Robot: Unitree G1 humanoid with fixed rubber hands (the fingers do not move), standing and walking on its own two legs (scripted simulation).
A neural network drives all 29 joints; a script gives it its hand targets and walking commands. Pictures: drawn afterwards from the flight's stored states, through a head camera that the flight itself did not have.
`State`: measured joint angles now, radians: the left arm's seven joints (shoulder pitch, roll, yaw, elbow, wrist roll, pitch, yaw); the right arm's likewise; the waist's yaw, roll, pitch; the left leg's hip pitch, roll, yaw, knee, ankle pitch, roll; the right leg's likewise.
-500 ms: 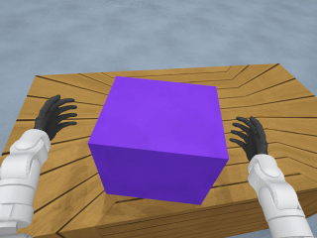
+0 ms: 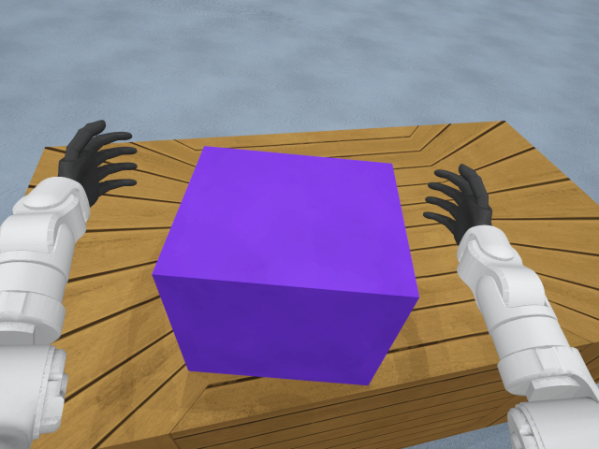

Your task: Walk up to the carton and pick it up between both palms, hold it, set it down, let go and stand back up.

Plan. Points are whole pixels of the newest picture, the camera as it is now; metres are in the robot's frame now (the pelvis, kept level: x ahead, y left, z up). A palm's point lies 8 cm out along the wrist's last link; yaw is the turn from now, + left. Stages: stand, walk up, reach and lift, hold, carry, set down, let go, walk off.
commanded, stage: reach and lift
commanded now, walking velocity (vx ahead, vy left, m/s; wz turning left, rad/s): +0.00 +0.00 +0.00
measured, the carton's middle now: (288, 269) +0.40 -0.01 +0.00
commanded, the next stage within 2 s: none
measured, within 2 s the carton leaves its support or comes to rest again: neither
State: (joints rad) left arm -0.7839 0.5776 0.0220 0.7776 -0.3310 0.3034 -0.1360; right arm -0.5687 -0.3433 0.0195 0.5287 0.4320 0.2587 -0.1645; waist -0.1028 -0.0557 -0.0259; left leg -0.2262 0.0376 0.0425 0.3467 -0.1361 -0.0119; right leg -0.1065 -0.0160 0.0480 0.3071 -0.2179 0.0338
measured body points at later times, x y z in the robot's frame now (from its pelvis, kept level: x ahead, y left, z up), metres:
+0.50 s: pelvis +0.00 +0.00 +0.00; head +0.02 +0.03 +0.44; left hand +0.43 +0.24 +0.08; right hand +0.37 -0.23 +0.07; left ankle +0.03 +0.13 -0.75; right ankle -0.04 -0.14 -0.75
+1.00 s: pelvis -0.02 +0.01 -0.03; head +0.04 +0.04 +0.42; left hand +0.43 +0.24 +0.03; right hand +0.38 -0.23 +0.02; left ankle +0.03 +0.13 -0.75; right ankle -0.03 -0.14 -0.75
